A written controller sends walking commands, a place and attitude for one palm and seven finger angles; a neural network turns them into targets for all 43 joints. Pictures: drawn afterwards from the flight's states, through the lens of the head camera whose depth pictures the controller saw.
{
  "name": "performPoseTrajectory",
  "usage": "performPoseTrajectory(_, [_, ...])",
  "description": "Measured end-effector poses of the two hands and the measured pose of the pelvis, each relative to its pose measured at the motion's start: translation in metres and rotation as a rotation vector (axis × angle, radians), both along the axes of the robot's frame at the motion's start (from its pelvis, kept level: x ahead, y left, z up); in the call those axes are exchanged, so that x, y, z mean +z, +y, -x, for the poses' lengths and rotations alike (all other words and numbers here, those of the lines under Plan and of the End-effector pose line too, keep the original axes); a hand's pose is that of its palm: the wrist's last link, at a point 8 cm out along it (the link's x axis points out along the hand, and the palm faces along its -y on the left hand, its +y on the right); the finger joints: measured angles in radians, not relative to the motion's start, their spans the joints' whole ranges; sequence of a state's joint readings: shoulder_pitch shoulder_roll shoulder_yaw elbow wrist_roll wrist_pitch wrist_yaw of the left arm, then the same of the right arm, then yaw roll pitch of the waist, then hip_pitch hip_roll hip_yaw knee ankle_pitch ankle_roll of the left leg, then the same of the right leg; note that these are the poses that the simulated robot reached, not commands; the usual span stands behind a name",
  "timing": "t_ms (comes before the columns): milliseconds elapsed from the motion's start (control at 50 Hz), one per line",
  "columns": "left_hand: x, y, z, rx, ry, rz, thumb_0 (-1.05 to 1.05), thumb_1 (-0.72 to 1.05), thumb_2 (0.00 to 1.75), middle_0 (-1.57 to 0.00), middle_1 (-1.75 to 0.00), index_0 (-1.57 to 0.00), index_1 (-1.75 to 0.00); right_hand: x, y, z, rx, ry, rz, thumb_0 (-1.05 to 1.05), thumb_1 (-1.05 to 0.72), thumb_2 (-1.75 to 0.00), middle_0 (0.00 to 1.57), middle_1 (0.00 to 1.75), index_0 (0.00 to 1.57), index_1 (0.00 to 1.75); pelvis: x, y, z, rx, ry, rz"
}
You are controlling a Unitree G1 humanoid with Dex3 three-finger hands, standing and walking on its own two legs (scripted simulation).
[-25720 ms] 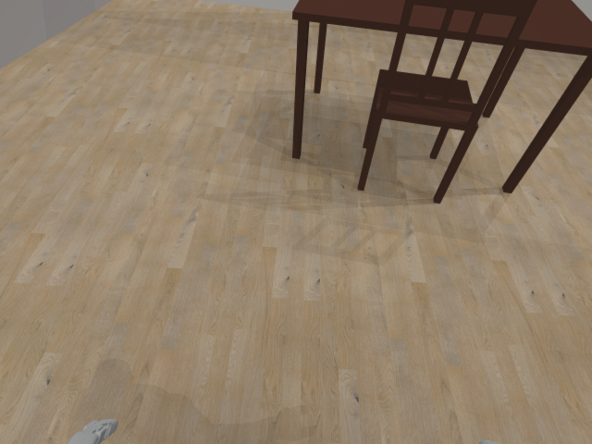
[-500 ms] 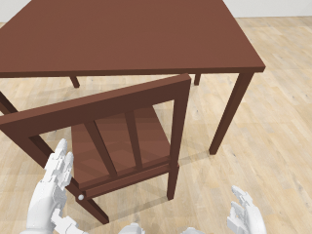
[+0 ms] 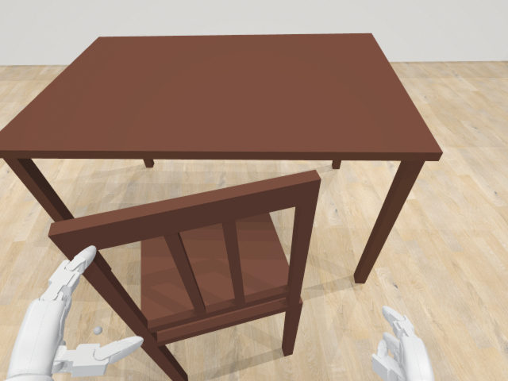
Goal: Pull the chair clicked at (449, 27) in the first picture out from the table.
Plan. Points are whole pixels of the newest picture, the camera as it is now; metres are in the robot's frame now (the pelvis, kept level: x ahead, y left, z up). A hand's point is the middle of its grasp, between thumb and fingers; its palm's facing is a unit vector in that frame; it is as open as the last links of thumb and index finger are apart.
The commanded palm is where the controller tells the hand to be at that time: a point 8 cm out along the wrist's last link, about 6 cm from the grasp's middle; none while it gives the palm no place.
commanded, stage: draw the hand back to the body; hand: left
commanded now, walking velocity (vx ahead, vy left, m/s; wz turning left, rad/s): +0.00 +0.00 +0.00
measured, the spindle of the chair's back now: (188, 277) +0.31 +0.17 -0.06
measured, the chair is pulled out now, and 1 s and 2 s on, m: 0.19 0.18 0.18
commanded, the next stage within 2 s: step back with the hand held close in 0.70 s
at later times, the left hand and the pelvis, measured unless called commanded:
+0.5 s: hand (54, 260) +0.21 +0.26 +0.17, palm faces +0.44 -0.81 -0.39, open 7.7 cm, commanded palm +0.15 +0.30 +0.19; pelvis +0.01 +0.00 +0.02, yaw -1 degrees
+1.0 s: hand (36, 256) +0.20 +0.26 +0.19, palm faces +0.41 -0.79 -0.45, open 7.4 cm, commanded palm +0.13 +0.30 +0.20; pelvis -0.01 +0.00 +0.02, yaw +0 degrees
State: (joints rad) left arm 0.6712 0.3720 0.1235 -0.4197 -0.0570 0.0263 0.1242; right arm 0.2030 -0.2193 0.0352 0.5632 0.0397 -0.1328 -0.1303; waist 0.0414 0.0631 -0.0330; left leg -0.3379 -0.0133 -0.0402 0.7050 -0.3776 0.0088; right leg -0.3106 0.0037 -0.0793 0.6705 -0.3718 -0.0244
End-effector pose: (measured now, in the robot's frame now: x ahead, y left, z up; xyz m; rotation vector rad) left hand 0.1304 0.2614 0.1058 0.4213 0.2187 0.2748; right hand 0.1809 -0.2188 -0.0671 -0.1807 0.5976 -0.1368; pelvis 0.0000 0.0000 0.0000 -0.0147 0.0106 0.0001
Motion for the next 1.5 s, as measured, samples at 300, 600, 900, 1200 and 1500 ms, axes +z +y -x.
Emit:
performPoseTrajectory(300, [0.097,0.033,-0.018,0.130,-0.359,-0.158,0.00,0.55,0.73,-0.16,-0.23,-0.26,-0.28,0.013,0.018,-0.033,0.099,-0.040,-0.027,0.01,-0.90,-0.90,0.20,0.30,0.21,0.30,0.013,0.000,-0.016,0.009,-0.059,-0.007])
performPoseTrajectory(600, [0.077,0.026,-0.029,0.062,-0.302,-0.075,0.01,0.86,0.89,-0.20,-0.29,-0.21,-0.30,0.015,-0.011,-0.009,0.021,0.037,0.010,0.01,-0.90,-0.90,0.20,0.30,0.21,0.30,0.019,-0.001,-0.014,-0.014,-0.067,-0.004])
performPoseTrajectory(900, [0.093,0.037,-0.026,0.069,-0.381,-0.117,0.01,0.89,0.90,-0.21,-0.30,-0.21,-0.30,0.011,0.000,0.001,0.039,0.054,-0.011,0.01,-0.90,-0.90,0.20,0.30,0.20,0.30,0.020,0.002,-0.001,-0.001,-0.063,0.002])
performPoseTrajectory(1200, [0.088,0.039,0.000,-0.009,-0.263,-0.197,0.01,0.89,0.90,-0.21,-0.30,-0.22,-0.30,0.002,-0.004,0.033,-0.034,0.131,0.001,0.01,-0.90,-0.90,0.20,0.30,0.21,0.30,0.019,0.012,0.027,-0.005,-0.003,-0.001])
performPoseTrajectory(1500, [0.088,0.043,0.045,0.013,-0.391,-0.180,0.01,0.89,0.90,-0.21,-0.30,-0.22,-0.30,0.006,-0.010,0.083,-0.048,0.104,0.059,0.01,-0.90,-0.90,0.20,0.30,0.21,0.30,0.008,0.013,0.073,0.005,-0.008,0.025])
